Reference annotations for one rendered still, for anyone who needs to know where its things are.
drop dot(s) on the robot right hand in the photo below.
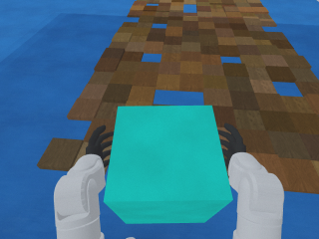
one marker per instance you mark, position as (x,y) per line
(234,143)

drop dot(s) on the robot left forearm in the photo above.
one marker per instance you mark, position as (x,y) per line
(76,200)

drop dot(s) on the robot right forearm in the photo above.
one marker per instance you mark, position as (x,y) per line
(260,198)

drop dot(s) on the carton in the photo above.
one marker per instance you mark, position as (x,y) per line
(166,165)

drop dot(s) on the robot left hand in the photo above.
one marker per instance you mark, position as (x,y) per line
(95,146)

